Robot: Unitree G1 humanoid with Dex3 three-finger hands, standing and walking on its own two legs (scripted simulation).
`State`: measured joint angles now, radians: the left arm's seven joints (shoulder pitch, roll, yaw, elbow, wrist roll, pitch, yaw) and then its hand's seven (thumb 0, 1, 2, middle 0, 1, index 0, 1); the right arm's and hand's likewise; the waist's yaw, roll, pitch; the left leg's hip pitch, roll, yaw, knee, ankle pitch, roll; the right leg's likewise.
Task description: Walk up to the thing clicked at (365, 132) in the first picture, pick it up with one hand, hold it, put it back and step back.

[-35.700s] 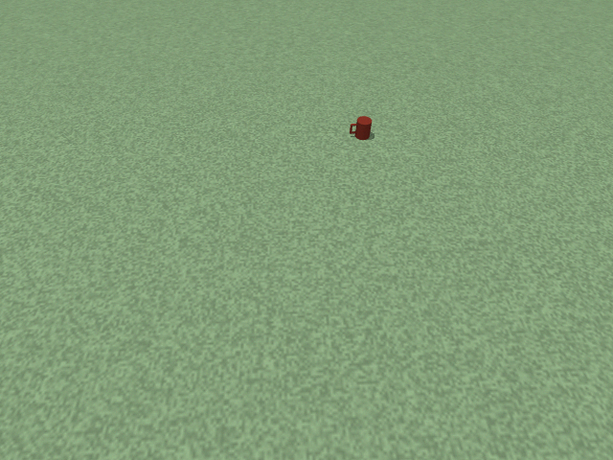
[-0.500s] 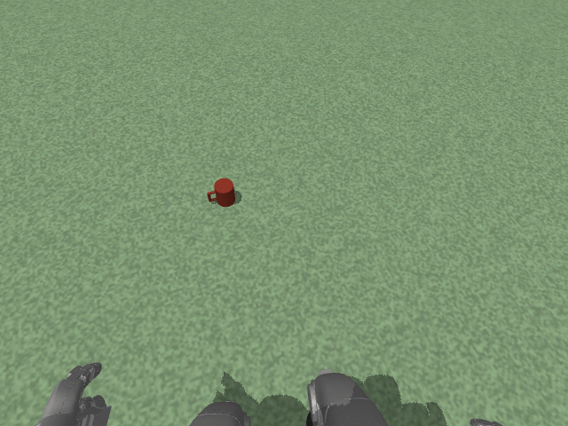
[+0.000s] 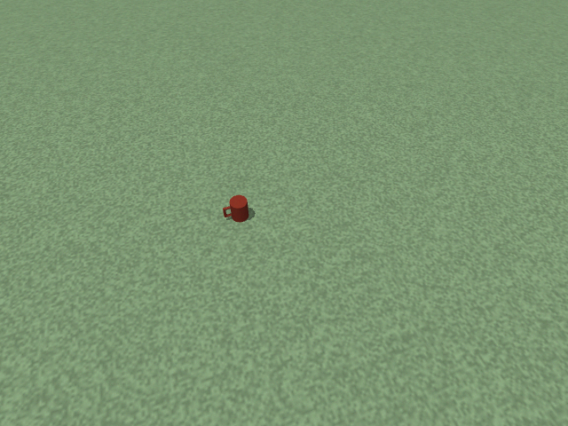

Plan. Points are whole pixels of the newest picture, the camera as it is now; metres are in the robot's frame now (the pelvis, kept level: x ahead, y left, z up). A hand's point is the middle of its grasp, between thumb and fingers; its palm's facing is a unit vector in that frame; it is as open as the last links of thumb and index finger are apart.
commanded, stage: step back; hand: left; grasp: from above
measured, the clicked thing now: (235, 209) +1.07 +0.24 -0.71
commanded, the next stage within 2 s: stand in 0.66 s
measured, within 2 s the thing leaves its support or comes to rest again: neither
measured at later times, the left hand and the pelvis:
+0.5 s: hand (134, 416) +0.15 +0.25 -0.14, palm faces +0.01 -0.94 -0.35, open 7.4 cm; pelvis +0.04 -0.01 +0.00, yaw +1 degrees
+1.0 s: hand (124, 423) +0.14 +0.26 -0.14, palm faces -0.02 -0.94 -0.33, open 7.4 cm; pelvis +0.06 +0.01 +0.02, yaw +0 degrees
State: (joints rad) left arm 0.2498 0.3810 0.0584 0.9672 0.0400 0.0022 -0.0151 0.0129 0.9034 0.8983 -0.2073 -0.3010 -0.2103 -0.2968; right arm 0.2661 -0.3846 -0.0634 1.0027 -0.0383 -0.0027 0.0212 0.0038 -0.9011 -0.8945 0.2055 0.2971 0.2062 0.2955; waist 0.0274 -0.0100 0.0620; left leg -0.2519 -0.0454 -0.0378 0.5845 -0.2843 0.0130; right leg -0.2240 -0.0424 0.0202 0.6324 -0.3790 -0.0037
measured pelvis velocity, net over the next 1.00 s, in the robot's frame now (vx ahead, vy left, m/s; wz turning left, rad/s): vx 0.06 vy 0.01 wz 0.00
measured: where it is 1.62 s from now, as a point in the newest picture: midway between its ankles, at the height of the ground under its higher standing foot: outside the picture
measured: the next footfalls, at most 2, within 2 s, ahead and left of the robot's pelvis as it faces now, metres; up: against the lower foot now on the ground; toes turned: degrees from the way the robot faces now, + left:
right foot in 0.26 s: +0.10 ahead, -0.14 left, +0.00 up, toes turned -2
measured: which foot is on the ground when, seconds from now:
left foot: down 0.00-1.00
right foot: down 0.00-0.00, up 0.02-0.24, down 0.26-1.00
